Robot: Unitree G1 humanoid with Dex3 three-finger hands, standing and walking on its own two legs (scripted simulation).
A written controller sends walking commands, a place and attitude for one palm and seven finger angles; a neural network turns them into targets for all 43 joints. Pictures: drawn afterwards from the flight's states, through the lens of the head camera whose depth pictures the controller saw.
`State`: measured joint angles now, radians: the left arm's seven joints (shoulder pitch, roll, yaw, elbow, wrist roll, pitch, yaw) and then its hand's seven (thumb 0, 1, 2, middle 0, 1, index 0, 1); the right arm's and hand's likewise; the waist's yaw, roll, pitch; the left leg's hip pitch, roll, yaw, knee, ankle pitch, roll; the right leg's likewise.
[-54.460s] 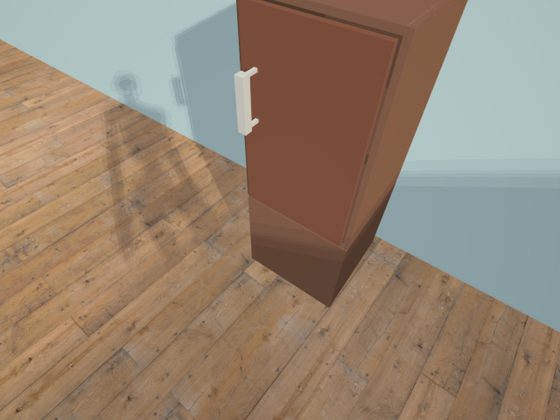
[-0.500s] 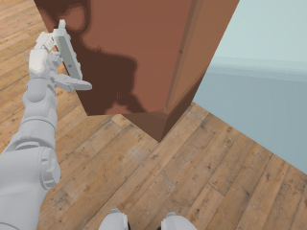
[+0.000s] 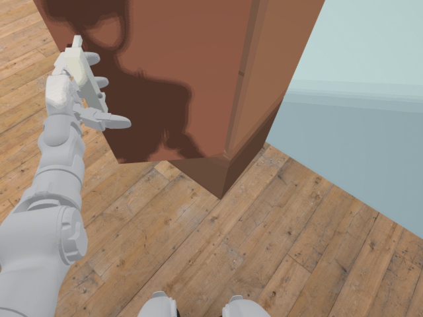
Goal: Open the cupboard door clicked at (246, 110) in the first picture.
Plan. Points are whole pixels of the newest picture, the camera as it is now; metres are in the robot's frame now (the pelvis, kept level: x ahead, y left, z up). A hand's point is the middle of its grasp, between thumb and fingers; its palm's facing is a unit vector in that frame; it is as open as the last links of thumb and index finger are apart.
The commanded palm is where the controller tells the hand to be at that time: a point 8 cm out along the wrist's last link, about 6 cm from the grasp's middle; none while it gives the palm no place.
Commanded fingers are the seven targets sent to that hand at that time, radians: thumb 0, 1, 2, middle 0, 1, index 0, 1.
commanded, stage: slide the fingers in behind the handle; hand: left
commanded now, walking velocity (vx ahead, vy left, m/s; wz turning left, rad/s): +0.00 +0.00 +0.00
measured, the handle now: (90, 79) +0.56 +0.20 +0.09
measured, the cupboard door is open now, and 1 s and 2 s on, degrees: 44 44 90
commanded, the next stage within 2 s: close the thumb around the handle in 0.08 s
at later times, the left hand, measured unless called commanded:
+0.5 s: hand (97, 96) +0.51 +0.18 +0.09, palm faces +0.08 -1.00 -0.01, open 11.1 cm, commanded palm +0.48 +0.22 +0.09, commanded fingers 0.00 0.45 0.71 -0.37 -1.30 -0.37 -1.30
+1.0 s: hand (100, 94) +0.51 +0.18 +0.09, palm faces +0.09 -1.00 -0.01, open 5.9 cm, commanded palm +0.48 +0.22 +0.09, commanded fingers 0.00 0.90 0.90 -0.40 -1.35 -0.40 -1.35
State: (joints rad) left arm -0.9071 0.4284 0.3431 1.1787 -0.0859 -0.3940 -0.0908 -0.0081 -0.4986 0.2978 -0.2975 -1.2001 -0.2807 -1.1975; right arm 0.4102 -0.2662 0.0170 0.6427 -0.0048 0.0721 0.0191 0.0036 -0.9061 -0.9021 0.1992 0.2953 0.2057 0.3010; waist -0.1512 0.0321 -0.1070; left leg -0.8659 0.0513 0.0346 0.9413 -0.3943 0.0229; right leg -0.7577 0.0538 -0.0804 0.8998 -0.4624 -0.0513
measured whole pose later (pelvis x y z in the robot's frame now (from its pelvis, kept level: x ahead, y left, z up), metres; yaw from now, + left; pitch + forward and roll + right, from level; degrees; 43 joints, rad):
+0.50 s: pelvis +0.00 +0.00 +0.00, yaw +0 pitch +18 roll -2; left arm -0.89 0.43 0.35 1.17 -0.09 -0.39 -0.12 0.00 -0.06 0.49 -0.33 -1.25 -0.33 -1.24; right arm 0.41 -0.26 0.02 0.64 0.00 0.08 0.02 0.00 -0.91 -0.90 0.20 0.30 0.21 0.30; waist -0.15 0.03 -0.11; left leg -0.86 0.05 0.04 0.94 -0.40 0.03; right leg -0.75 0.05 -0.08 0.89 -0.46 -0.05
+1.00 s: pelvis +0.00 +0.01 +0.00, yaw -1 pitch +19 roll -3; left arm -0.91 0.42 0.35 1.19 -0.07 -0.40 -0.08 0.01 0.71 0.82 -0.37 -1.35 -0.36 -1.34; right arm 0.42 -0.26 0.02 0.64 -0.01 0.08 0.02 0.00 -0.91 -0.90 0.20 0.30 0.21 0.30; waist -0.16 0.03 -0.11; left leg -0.87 0.05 0.05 0.95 -0.40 0.04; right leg -0.76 0.05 -0.07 0.90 -0.46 -0.04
